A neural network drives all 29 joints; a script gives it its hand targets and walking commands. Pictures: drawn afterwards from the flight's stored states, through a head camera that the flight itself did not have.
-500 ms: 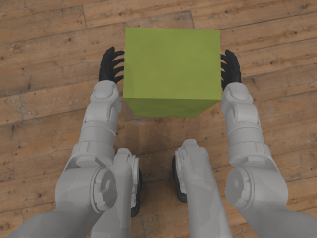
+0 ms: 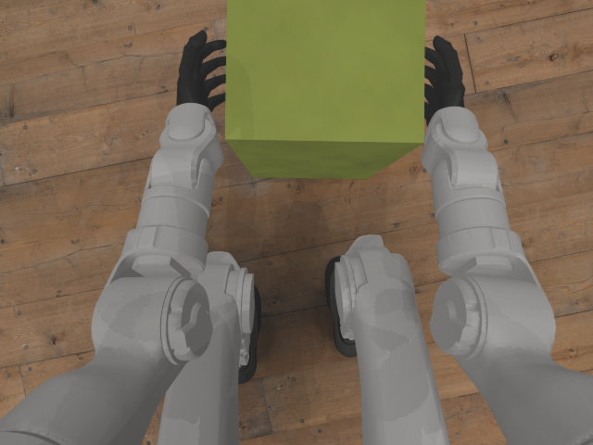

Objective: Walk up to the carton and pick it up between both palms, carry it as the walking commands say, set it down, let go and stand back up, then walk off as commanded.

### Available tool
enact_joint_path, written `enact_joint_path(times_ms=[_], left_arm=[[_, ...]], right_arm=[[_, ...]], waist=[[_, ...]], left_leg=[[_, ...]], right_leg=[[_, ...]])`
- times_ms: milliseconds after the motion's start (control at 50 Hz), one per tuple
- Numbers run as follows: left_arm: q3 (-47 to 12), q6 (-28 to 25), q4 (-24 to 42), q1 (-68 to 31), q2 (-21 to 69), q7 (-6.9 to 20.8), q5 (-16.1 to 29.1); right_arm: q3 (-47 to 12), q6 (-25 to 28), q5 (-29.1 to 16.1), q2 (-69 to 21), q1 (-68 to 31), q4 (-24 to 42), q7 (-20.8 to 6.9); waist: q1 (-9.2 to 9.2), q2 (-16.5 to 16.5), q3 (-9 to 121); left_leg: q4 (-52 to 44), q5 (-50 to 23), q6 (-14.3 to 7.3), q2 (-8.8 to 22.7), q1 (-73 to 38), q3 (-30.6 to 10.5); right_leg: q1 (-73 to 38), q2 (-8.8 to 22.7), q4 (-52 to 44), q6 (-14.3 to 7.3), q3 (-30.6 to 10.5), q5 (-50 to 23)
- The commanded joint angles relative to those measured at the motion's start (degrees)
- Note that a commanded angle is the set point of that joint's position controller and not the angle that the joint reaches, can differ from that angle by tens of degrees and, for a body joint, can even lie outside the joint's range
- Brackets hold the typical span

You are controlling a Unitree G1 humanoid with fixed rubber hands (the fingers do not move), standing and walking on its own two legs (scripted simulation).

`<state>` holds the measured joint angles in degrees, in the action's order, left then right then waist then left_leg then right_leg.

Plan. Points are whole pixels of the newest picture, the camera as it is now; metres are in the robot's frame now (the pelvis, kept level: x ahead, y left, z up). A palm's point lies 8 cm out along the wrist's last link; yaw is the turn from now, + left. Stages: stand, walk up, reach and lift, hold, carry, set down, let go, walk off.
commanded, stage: set down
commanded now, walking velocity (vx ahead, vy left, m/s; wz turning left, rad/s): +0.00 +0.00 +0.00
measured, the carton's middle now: (316, 109) +0.51 -0.08 -0.20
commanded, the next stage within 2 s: none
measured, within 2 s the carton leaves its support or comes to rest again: neither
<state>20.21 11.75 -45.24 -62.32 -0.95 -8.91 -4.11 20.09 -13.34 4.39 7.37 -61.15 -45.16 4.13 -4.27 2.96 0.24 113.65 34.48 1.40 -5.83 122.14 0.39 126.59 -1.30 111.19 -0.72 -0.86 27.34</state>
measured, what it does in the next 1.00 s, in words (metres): lowers itself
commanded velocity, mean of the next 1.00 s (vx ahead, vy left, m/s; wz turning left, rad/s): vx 0.00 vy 0.00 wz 0.00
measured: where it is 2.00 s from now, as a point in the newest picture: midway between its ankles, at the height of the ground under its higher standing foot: (294, 335)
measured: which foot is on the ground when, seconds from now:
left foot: down 0.00-1.00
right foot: down 0.00-1.00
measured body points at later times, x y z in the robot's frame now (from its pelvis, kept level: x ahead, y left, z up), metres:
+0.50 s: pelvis +0.00 +0.00 -0.05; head +0.33 -0.04 +0.25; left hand +0.53 +0.07 -0.20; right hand +0.50 -0.23 -0.20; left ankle +0.09 +0.11 -0.40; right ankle +0.12 -0.11 -0.40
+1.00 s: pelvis -0.01 +0.00 -0.06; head +0.33 -0.04 +0.23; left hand +0.53 +0.07 -0.21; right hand +0.50 -0.23 -0.21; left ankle +0.09 +0.11 -0.40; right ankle +0.12 -0.11 -0.40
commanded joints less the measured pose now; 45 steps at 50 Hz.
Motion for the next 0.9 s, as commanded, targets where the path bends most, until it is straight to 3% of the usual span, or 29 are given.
enact_joint_path(times_ms=[0, 260, 420, 720, 880], left_arm=[[-26.6, -2.0, 3.8, -37.5, 51.9, 10.2, 5.1], [-26.9, -2.8, 2.6, -42.6, 49.2, 10.7, 7.5], [-31.3, -2.9, 6.0, -45.1, 50.7, 10.4, 10.9], [-26.3, -3.1, 0.9, -45.0, 48.8, 11.6, 8.5], [-27.2, -3.5, 0.9, -46.0, 48.6, 11.6, 9.0]], right_arm=[[-26.7, 1.7, -6.1, -51.7, -35.5, 4.7, -12.4], [-26.8, 2.5, -8.5, -48.7, -40.7, 2.5, -13.4], [-30.2, 2.9, -11.6, -49.8, -43.6, 5.5, -13.4], [-26.0, 3.0, -9.6, -48.7, -43.6, 0.3, -14.3], [-26.0, 3.6, -10.1, -47.6, -45.2, 1.1, -14.6]], waist=[[-2.77, -2.5, 64.3], [-3.14, -2.1, 62.3], [-3.8, -2.1, 69.1], [-3.15, -2.2, 58.5], [-3.72, -0.9, 59.4]], left_leg=[[-8.6, -12.2, -0.3, -6.4, -21.4, 2.1], [-3.1, -12.7, -0.4, -5.9, -18.3, 2.5], [-0.7, -15.2, -0.4, -6.0, -20.6, 2.9], [-0.1, -10.2, -0.7, -5.4, -14.0, 3.0], [1.0, -11.1, -0.7, -5.3, -14.8, 2.9]], right_leg=[[-44.9, -5.8, -7.1, 2.1, 2.1, -17.0], [-41.2, -4.9, -1.5, 1.7, 2.2, -17.9], [-44.4, -4.6, 1.0, 1.6, 2.6, -21.3], [-38.2, -4.2, 1.7, 1.4, 2.4, -16.5], [-37.3, -4.1, 2.8, 1.1, 2.5, -17.2]])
